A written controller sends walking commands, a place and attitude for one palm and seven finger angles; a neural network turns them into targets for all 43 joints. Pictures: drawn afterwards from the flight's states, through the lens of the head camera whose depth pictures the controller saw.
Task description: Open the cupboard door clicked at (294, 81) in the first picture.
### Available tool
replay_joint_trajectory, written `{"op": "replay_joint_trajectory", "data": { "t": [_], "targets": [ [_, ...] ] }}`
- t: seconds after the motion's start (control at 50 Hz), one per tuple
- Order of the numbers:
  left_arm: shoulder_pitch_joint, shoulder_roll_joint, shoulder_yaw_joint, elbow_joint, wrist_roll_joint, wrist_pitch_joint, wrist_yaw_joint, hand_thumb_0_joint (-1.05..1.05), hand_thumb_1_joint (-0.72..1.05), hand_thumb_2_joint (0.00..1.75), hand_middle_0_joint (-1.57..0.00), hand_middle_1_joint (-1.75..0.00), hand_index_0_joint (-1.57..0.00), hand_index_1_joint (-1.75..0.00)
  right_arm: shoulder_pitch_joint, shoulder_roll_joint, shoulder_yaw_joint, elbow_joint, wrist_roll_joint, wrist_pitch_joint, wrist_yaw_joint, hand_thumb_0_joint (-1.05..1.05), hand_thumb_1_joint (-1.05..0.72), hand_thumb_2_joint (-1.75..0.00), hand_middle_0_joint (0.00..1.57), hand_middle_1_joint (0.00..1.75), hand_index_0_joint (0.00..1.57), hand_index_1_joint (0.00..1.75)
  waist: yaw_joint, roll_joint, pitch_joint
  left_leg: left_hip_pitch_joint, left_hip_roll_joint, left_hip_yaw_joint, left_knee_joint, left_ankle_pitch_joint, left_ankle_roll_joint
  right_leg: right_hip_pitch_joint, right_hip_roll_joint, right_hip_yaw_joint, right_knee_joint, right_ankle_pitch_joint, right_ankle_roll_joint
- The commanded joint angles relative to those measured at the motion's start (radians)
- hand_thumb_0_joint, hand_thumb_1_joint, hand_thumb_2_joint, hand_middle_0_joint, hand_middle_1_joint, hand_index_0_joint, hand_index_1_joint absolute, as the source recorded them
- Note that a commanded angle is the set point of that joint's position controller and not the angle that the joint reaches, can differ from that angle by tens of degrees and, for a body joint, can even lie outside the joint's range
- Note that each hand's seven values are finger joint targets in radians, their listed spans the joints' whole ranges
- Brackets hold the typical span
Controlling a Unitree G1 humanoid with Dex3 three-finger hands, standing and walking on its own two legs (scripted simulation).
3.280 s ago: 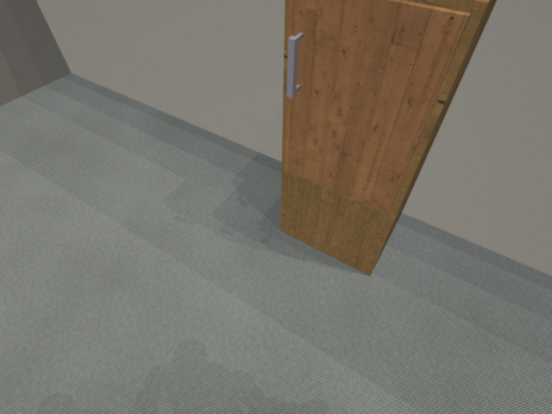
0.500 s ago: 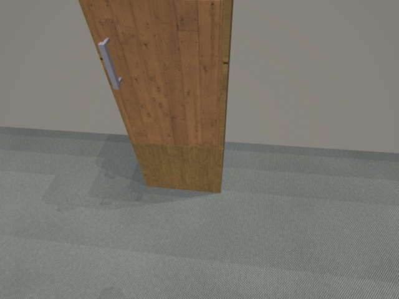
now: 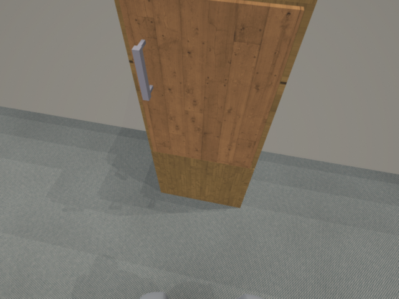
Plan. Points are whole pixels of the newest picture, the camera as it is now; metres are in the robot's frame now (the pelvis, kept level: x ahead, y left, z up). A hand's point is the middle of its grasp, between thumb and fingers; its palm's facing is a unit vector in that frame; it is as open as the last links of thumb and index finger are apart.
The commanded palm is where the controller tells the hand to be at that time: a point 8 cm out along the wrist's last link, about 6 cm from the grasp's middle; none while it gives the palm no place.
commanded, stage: come to a stop and stand still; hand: left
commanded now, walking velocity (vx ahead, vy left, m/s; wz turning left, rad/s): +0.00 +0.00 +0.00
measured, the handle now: (144, 71) +0.64 +0.22 +0.07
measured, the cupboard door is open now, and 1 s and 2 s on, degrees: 0 0 0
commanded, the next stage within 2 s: look again from close up in 0.92 s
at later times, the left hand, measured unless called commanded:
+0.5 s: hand (119, 258) +0.21 +0.22 -0.15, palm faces -0.02 -0.97 -0.25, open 7.3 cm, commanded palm none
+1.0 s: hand out of the picture +0.11 +0.18 -0.15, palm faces -0.03 -0.97 -0.23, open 7.3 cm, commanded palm none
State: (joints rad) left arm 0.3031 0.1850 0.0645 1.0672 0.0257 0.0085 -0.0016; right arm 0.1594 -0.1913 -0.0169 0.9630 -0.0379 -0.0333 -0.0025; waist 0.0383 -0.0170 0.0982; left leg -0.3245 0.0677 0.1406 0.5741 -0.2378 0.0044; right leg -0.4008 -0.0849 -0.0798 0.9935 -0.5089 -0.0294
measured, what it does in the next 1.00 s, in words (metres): steps on the spot: right foot, then right foot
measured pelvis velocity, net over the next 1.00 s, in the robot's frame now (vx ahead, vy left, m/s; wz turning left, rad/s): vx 0.07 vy -0.01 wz -0.04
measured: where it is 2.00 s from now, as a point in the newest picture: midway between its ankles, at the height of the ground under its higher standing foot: outside the picture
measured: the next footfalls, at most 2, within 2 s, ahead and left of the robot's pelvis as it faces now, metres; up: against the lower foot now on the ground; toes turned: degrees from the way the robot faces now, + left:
right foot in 0.08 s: +0.11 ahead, -0.10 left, +0.00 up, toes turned -5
right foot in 0.56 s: +0.12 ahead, -0.12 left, +0.00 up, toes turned -2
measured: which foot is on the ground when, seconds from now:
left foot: down 0.00-1.00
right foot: up 0.00-0.06, down 0.08-0.28, up 0.30-0.54, down 0.56-1.00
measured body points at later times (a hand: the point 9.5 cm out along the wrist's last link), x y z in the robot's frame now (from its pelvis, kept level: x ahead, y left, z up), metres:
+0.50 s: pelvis +0.09 +0.02 +0.01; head +0.15 +0.02 +0.46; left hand +0.21 +0.27 -0.13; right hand +0.07 -0.21 -0.14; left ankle +0.04 +0.13 -0.73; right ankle +0.07 -0.11 -0.69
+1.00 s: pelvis +0.07 -0.01 +0.01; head +0.07 -0.03 +0.46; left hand +0.11 +0.23 -0.13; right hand +0.16 -0.23 -0.14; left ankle +0.09 +0.11 -0.73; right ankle +0.08 -0.12 -0.73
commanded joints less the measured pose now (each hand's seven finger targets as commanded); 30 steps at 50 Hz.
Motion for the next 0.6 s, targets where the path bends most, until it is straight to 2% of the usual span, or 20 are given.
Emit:
{"op": "replay_joint_trajectory", "data": {
  "t": [0.0, 0.02, 0.04, 0.06, 0.08, 0.1, 0.12, 0.16, 0.2, 0.22, 0.26, 0.28, 0.3, 0.38, 0.48, 0.5, 0.52, 0.54, 0.56, 0.58],
  "targets": [
    [0.165, 0.009, -0.003, -0.034, 0.002, -0.034, -0.003, 0.0, 0.9, 0.9, -0.2, -0.3, -0.2, -0.3, 0.03, -0.138, -0.027, -0.002, 0.014, 0.013, -0.012, 0.0, -0.9, -0.9, 0.2, 0.3, 0.2, 0.3, 0.044, 0.105, -0.114, -0.06, 0.158, -0.131, -0.198, -0.079, 0.123, 0.255, 0.051, -0.048, -0.369, 0.221, 0.012],
    [0.198, 0.038, -0.001, -0.015, 0.006, -0.037, 0.006, 0.0, 0.9, 0.9, -0.2, -0.3, -0.2, -0.3, 0.016, -0.102, -0.02, 0.0, 0.022, 0.016, -0.009, 0.0, -0.9, -0.9, 0.2, 0.3, 0.2, 0.3, 0.06, -0.001, -0.084, -0.123, 0.092, -0.081, -0.124, -0.129, 0.075, 0.313, 0.025, 0.015, -0.491, 0.275, 0.014],
    [0.186, 0.095, 0.003, -0.025, 0.013, -0.045, 0.017, 0.0, 0.9, 0.9, -0.2, -0.3, -0.2, -0.3, 0.022, -0.047, -0.012, -0.012, 0.03, 0.019, -0.004, 0.0, -0.9, -0.9, 0.2, 0.3, 0.2, 0.3, 0.051, -0.176, -0.024, -0.194, -0.009, -0.024, 0.004, -0.205, 0.009, 0.278, -0.138, 0.294, -0.683, 0.205, -0.039],
    [0.123, 0.168, 0.004, -0.047, 0.009, -0.044, 0.02, 0.0, 0.9, 0.9, -0.2, -0.3, -0.2, -0.3, 0.056, -0.045, -0.012, -0.018, 0.03, 0.031, -0.001, 0.0, -0.9, -0.9, 0.2, 0.3, 0.2, 0.3, 0.007, -0.216, -0.017, -0.116, -0.033, -0.035, 0.083, -0.257, -0.02, 0.159, -0.295, 0.461, -0.822, 0.163, -0.123],
    [0.033, 0.19, -0.001, -0.073, 0.008, -0.036, 0.019, 0.0, 0.9, 0.9, -0.2, -0.3, -0.2, -0.3, 0.094, -0.045, -0.014, 0.006, 0.023, 0.034, 0.002, 0.0, -0.9, -0.9, 0.2, 0.3, 0.2, 0.3, -0.032, -0.113, -0.024, 0.026, -0.03, -0.068, 0.089, -0.244, -0.016, 0.034, -0.279, 0.41, -0.817, 0.103, -0.148],
    [-0.034, 0.154, -0.006, -0.071, 0.003, -0.041, 0.023, 0.0, 0.9, 0.9, -0.2, -0.3, -0.2, -0.3, 0.103, -0.027, -0.013, 0.035, 0.021, 0.045, -0.003, 0.0, -0.9, -0.9, 0.2, 0.3, 0.2, 0.3, -0.054, -0.261, 0.005, 0.062, -0.016, -0.076, 0.067, -0.16, -0.016, -0.001, -0.204, 0.339, -0.79, 0.277, -0.129],
    [-0.068, 0.122, -0.016, -0.061, -0.003, -0.045, 0.026, 0.0, 0.9, 0.9, -0.2, -0.3, -0.2, -0.3, 0.131, -0.039, -0.008, 0.061, 0.023, 0.044, -0.009, 0.0, -0.9, -0.9, 0.2, 0.3, 0.2, 0.3, -0.07, -0.311, 0.01, 0.085, 0.002, -0.098, 0.013, -0.092, -0.016, 0.041, -0.169, 0.255, -0.714, 0.542, -0.112],
    [-0.057, 0.11, -0.015, -0.053, -0.012, -0.04, 0.037, 0.0, 0.9, 0.9, -0.2, -0.3, -0.2, -0.3, 0.181, -0.062, -0.008, 0.103, 0.032, 0.031, -0.018, 0.0, -0.9, -0.9, 0.2, 0.3, 0.2, 0.3, -0.065, -0.173, -0.118, 0.147, 0.042, -0.109, -0.137, 0.285, -0.016, 0.228, -0.096, 0.12, -0.525, 0.933, -0.046],
    [-0.024, 0.12, -0.002, -0.063, -0.015, -0.023, 0.045, 0.0, 0.9, 0.9, -0.2, -0.3, -0.2, -0.3, 0.167, -0.091, -0.02, 0.102, 0.029, 0.026, -0.033, 0.0, -0.9, -0.9, 0.2, 0.3, 0.2, 0.3, -0.036, 0.07, -0.165, 0.194, 0.078, -0.087, -0.101, 0.74, -0.004, 0.274, -0.061, 0.073, -0.402, 1.002, -0.007],
    [-0.024, 0.127, 0.004, -0.074, -0.016, -0.014, 0.048, 0.0, 0.9, 0.9, -0.2, -0.3, -0.2, -0.3, 0.182, -0.1, -0.026, 0.096, 0.027, 0.033, -0.04, 0.0, -0.9, -0.9, 0.2, 0.3, 0.2, 0.3, -0.042, 0.123, -0.188, 0.242, 0.109, -0.096, -0.096, 0.914, 0.005, 0.252, -0.042, 0.043, -0.359, 0.927, -0.001],
    [-0.077, 0.105, 0.006, -0.106, -0.014, 0.009, 0.047, 0.0, 0.9, 0.9, -0.2, -0.3, -0.2, -0.3, 0.199, -0.135, -0.043, 0.089, 0.024, 0.043, -0.048, 0.0, -0.9, -0.9, 0.2, 0.3, 0.2, 0.3, -0.055, 0.177, -0.158, 0.323, 0.213, -0.185, -0.146, 1.148, 0.076, 0.104, 0.043, 0.013, -0.271, 0.327, 0.017],
    [-0.099, 0.095, 0.009, -0.119, -0.012, 0.022, 0.044, 0.0, 0.9, 0.9, -0.2, -0.3, -0.2, -0.3, 0.192, -0.151, -0.049, 0.084, 0.015, 0.046, -0.054, 0.0, -0.9, -0.9, 0.2, 0.3, 0.2, 0.3, -0.062, 0.208, -0.126, 0.353, 0.263, -0.236, -0.167, 1.167, 0.132, 0.012, 0.078, 0.038, -0.189, 0.066, 0.017],
    [-0.135, 0.093, 0.009, -0.135, -0.009, 0.031, 0.041, 0.0, 0.9, 0.9, -0.2, -0.3, -0.2, -0.3, 0.209, -0.153, -0.052, 0.082, 0.01, 0.049, -0.06, 0.0, -0.9, -0.9, 0.2, 0.3, 0.2, 0.3, -0.075, 0.161, -0.107, 0.367, 0.293, -0.267, -0.161, 1.166, 0.171, -0.042, 0.09, 0.072, -0.117, -0.018, 0.011],
    [-0.164, 0.074, 0.018, -0.153, -0.007, 0.037, 0.032, 0.0, 0.9, 0.9, -0.2, -0.3, -0.2, -0.3, 0.16, -0.156, -0.061, 0.064, 0.005, 0.054, -0.068, 0.0, -0.9, -0.9, 0.2, 0.3, 0.2, 0.3, -0.062, 0.21, -0.135, 0.407, 0.254, -0.196, -0.132, 1.064, 0.144, -0.081, 0.104, 0.097, -0.096, 0.067, 0.019],
    [-0.118, 0.082, 0.015, -0.148, -0.005, 0.029, 0.025, 0.0, 0.9, 0.9, -0.2, -0.3, -0.2, -0.3, 0.123, -0.175, -0.076, 0.049, 0.01, 0.054, -0.055, 0.0, -0.9, -0.9, 0.2, 0.3, 0.2, 0.3, -0.04, 0.198, -0.154, 0.311, 0.234, -0.171, -0.101, 0.847, 0.098, 0.128, 0.087, 0.051, -0.412, 0.254, 0.005],
    [-0.07, 0.097, 0.017, -0.135, -0.001, 0.02, 0.025, 0.0, 0.9, 0.9, -0.2, -0.3, -0.2, -0.3, 0.116, -0.168, -0.076, 0.046, 0.016, 0.054, -0.05, 0.0, -0.9, -0.9, 0.2, 0.3, 0.2, 0.3, -0.017, 0.15, -0.163, 0.261, 0.199, -0.152, -0.047, 0.724, 0.068, 0.222, 0.077, 0.048, -0.533, 0.405, 0.005],
    [-0.035, 0.14, 0.022, -0.122, 0.006, 0.009, 0.027, 0.0, 0.9, 0.9, -0.2, -0.3, -0.2, -0.3, 0.131, -0.143, -0.074, 0.039, 0.024, 0.055, -0.043, 0.0, -0.9, -0.9, 0.2, 0.3, 0.2, 0.3, -0.016, 0.036, -0.196, 0.172, 0.121, -0.1, 0.042, 0.498, 0.021, 0.334, 0.003, 0.11, -0.588, 0.733, -0.011],
    [0.023, 0.187, 0.019, -0.122, -0.006, -0.011, 0.063, 0.0, 0.9, 0.9, -0.2, -0.3, -0.2, -0.3, 0.069, -0.146, -0.083, -0.047, 0.054, 0.014, -0.037, 0.0, -0.9, -0.9, 0.2, 0.3, 0.2, 0.3, 0.01, -0.125, -0.332, 0.068, 0.031, 0.007, 0.252, 0.081, -0.044, 0.453, -0.117, 0.194, -0.554, 1.249, -0.001],
    [-0.01, 0.225, 0.01, -0.179, 0.001, -0.026, 0.061, 0.0, 0.9, 0.9, -0.2, -0.3, -0.2, -0.3, 0.108, -0.076, -0.067, -0.094, 0.042, 0.036, -0.024, 0.0, -0.9, -0.9, 0.2, 0.3, 0.2, 0.3, -0.02, -0.211, -0.256, -0.098, -0.023, -0.105, 0.33, -0.251, -0.03, 0.422, -0.235, 0.308, -0.521, 1.213, -0.091],
    [-0.035, 0.183, 0.002, -0.178, 0.0, -0.035, 0.063, 0.0, 0.9, 0.9, -0.2, -0.3, -0.2, -0.3, 0.079, -0.073, -0.065, -0.082, 0.041, 0.055, -0.017, 0.0, -0.9, -0.9, 0.2, 0.3, 0.2, 0.3, -0.026, -0.144, -0.259, -0.087, -0.012, -0.14, 0.398, -0.254, -0.02, 0.35, -0.198, 0.299, -0.534, 1.092, -0.142]
  ]
}}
